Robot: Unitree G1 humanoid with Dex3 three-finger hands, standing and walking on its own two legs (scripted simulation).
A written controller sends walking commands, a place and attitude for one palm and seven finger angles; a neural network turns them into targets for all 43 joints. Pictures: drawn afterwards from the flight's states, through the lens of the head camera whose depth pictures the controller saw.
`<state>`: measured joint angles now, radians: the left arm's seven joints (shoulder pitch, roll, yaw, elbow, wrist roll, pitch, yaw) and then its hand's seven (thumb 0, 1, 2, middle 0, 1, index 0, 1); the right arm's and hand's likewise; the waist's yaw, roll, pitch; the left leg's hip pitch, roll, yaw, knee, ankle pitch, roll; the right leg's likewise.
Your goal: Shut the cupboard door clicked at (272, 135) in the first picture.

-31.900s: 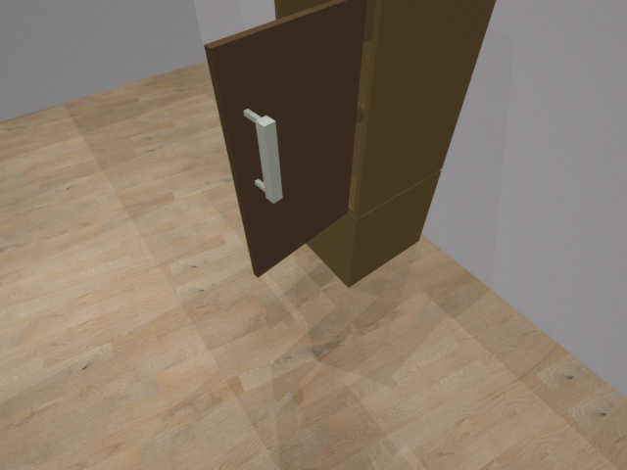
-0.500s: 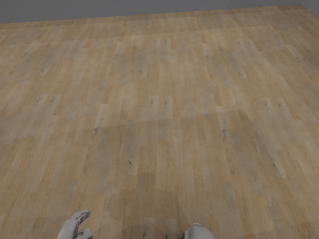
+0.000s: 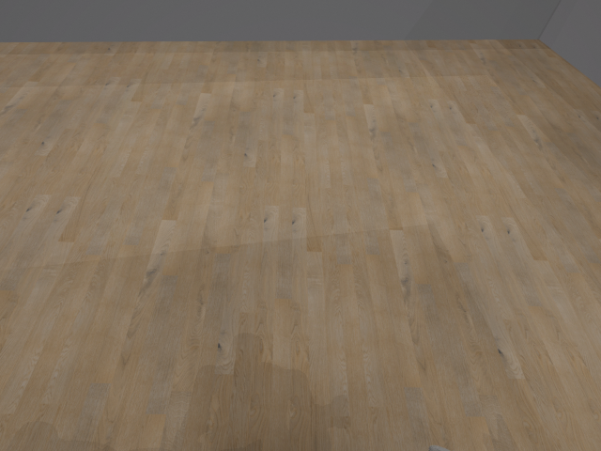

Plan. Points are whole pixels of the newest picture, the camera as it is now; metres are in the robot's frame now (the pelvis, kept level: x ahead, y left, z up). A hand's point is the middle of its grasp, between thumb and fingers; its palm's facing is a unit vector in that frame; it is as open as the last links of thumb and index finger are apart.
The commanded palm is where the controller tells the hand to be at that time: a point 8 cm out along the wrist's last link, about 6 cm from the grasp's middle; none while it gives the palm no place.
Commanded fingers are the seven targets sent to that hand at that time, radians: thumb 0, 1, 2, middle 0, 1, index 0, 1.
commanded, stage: turn to face it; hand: left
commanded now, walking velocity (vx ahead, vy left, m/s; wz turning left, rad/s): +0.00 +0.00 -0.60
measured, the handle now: out of the picture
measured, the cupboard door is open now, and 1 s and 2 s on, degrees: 63 63 63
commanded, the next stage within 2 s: none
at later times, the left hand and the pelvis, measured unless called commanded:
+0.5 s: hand (209, 414) +0.19 +0.15 -0.16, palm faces -0.28 -0.92 -0.26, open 7.4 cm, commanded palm none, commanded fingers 0.00 0.90 0.90 -0.20 -0.30 -0.20 -0.30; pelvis +0.03 -0.02 +0.00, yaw -17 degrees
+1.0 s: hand (260, 361) +0.28 +0.09 -0.16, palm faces -0.57 -0.79 -0.23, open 7.4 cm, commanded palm none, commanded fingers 0.00 0.90 0.90 -0.20 -0.30 -0.20 -0.30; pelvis +0.06 -0.01 -0.01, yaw -35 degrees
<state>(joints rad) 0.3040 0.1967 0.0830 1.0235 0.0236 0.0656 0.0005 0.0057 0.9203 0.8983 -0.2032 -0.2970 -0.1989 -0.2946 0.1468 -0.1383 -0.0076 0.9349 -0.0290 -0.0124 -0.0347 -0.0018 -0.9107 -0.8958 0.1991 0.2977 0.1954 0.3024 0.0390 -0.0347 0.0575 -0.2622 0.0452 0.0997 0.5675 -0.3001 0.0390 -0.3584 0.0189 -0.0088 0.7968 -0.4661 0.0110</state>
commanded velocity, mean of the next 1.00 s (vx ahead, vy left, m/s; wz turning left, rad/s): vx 0.00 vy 0.00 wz -0.60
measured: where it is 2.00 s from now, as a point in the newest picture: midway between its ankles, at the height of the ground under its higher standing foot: outside the picture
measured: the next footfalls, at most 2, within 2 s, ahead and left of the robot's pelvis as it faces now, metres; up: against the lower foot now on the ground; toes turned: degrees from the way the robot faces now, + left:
right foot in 0.32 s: +0.05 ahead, -0.16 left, +0.00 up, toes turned -17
left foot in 0.62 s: +0.14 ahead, +0.09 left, +0.00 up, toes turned -17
